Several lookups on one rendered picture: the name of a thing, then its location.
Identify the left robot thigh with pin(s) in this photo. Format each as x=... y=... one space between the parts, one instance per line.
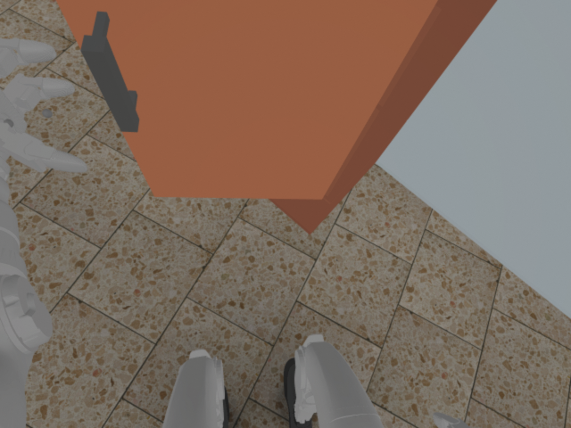
x=197 y=390

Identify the left robot upper arm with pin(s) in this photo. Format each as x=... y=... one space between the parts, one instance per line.
x=25 y=323

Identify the left robot hand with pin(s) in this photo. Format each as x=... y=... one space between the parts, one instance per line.
x=21 y=95

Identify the cupboard door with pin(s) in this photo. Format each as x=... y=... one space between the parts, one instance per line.
x=259 y=99

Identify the robot right shin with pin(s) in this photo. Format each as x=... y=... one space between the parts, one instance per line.
x=305 y=404

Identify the left robot forearm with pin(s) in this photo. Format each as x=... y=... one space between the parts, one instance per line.
x=11 y=263

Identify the handle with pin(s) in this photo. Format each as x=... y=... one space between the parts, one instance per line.
x=101 y=61

